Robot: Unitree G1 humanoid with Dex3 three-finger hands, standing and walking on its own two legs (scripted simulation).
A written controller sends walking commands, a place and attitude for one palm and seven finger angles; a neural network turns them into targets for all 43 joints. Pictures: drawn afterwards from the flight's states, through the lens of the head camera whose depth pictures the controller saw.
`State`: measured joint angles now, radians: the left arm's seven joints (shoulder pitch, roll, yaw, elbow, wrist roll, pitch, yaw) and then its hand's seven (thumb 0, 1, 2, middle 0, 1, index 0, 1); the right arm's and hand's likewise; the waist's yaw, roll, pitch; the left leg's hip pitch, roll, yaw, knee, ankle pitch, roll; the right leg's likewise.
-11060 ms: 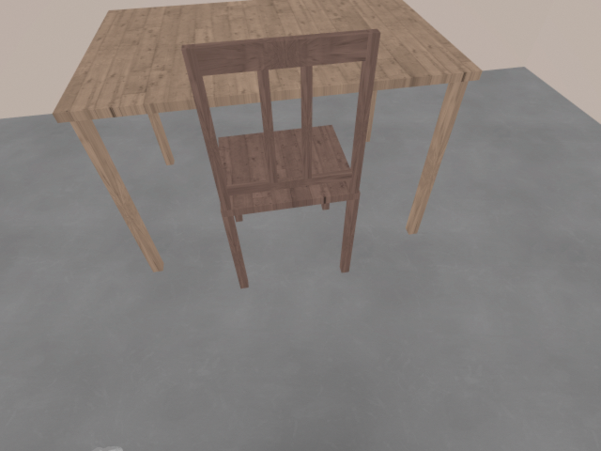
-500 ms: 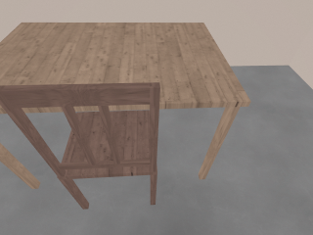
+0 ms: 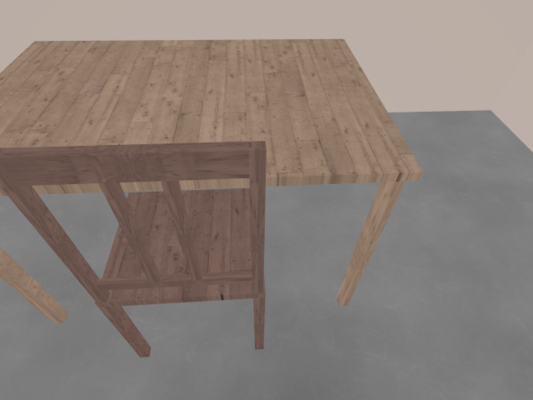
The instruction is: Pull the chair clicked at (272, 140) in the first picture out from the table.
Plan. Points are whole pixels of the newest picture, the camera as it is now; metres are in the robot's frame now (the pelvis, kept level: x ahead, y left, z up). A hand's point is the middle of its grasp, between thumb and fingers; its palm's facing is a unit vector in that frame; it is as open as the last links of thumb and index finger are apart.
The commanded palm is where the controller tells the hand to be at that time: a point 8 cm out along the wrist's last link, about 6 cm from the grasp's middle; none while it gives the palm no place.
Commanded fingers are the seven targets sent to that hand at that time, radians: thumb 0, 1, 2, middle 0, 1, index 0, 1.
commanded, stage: look again from close up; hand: left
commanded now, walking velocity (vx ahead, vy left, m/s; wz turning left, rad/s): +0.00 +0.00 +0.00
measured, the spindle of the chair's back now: (135, 237) +0.43 +0.30 -0.08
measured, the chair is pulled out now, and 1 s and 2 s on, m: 0.00 0.00 0.00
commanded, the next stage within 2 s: none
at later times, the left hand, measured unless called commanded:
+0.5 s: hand out of the picture -0.04 +0.13 -0.18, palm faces +0.04 -0.99 -0.16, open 7.4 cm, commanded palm none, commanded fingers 0.00 0.90 0.90 -0.20 -0.30 -0.20 -0.30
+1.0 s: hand out of the picture -0.04 +0.12 -0.18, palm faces +0.04 -0.99 -0.16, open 7.4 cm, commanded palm none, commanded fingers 0.00 0.90 0.90 -0.20 -0.30 -0.20 -0.30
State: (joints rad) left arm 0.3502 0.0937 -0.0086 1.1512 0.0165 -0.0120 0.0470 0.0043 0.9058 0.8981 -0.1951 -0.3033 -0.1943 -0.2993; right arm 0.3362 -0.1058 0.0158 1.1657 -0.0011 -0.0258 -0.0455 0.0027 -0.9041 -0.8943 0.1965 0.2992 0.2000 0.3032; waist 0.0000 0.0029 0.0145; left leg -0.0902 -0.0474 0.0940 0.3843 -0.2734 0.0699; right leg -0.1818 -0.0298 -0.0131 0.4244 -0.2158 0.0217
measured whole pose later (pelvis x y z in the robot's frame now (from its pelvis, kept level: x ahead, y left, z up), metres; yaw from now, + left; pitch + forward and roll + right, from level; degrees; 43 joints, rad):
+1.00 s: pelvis +0.00 -0.03 +0.00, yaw +0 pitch -1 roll +0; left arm 0.36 0.10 -0.01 1.14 0.02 -0.02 0.04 0.00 0.91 0.90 -0.20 -0.30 -0.19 -0.30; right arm 0.34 -0.11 0.02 1.16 0.00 -0.02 -0.04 0.00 -0.90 -0.89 0.20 0.30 0.20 0.30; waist 0.00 0.00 0.00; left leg -0.11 -0.01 0.08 0.39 -0.27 0.03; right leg -0.19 0.01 -0.03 0.42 -0.20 -0.02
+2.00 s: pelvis -0.01 -0.03 +0.00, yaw +0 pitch -1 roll +0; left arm 0.36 0.10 -0.01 1.13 0.02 -0.02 0.04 0.00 0.91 0.90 -0.20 -0.30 -0.19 -0.30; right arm 0.36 -0.10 0.02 1.15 0.00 -0.02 -0.04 0.00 -0.90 -0.89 0.20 0.30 0.20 0.30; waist 0.00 0.01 0.00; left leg -0.12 0.00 0.08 0.41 -0.27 0.02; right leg -0.20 0.02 -0.03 0.42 -0.20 -0.03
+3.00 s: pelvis -0.05 -0.05 -0.12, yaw +5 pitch +14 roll -1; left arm 0.54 0.17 0.05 -0.11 -0.17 -0.46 -0.10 0.02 0.42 0.69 -0.15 -0.23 -0.15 -0.23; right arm 0.10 -0.21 0.01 0.44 -0.02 -0.21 0.01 0.01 -0.90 -0.89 0.20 0.30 0.20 0.30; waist 0.08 0.00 -0.16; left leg -0.96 0.00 -0.03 1.30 -0.59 0.01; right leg -0.98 -0.02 -0.14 1.25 -0.52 -0.07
